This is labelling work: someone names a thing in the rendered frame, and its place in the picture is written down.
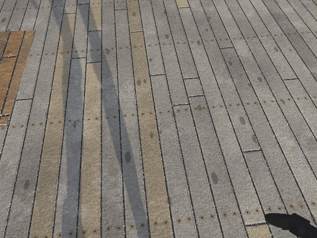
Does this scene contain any right robot hand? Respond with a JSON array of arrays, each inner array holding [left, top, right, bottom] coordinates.
[[264, 213, 317, 238]]

